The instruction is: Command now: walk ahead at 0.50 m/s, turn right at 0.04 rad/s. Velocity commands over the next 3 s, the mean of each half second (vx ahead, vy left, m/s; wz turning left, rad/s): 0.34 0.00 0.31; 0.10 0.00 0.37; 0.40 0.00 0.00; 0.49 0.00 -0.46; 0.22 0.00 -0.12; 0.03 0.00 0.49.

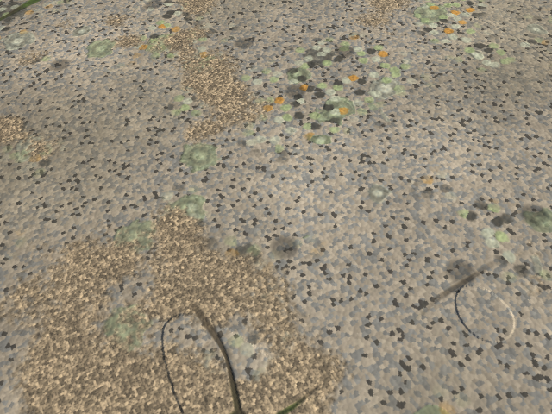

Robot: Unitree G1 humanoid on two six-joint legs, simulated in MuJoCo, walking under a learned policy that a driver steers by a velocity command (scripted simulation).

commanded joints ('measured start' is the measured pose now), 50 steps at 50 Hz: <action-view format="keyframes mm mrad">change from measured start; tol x32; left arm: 1 69 130 20 -22 7 -19 7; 50 -77 160 -7 -119 10 26 24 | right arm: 1 -106 -60 -6 -79 10 -14 6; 11 352 -174 -48 41 -21 -50 -17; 50 109 -133 -34 -11 -3 31 3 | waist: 1 32 -101 7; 13 -101 34 -353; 50 -25 -179 -8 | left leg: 1 -29 -29 46 -91 83 27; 10 453 -211 102 -359 -21 183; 12 974 266 -595 -357 581 452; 20 473 23 -224 -491 732 313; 30 540 -11 -387 -483 254 232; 38 553 -10 -470 -375 450 221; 43 276 -275 -145 79 -580 47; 50 103 -198 -87 101 -286 13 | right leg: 1 60 -281 100 -62 460 -52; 10 117 -300 -78 454 1033 21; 11 -96 -249 -110 755 706 49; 12 -484 -16 -134 1176 -268 112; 13 -516 -69 25 1229 -286 102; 38 -350 -116 14 403 -167 137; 42 -34 -534 443 43 494 -53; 46 -103 -359 304 -39 -188 -40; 50 -5 -332 268 -76 -161 -55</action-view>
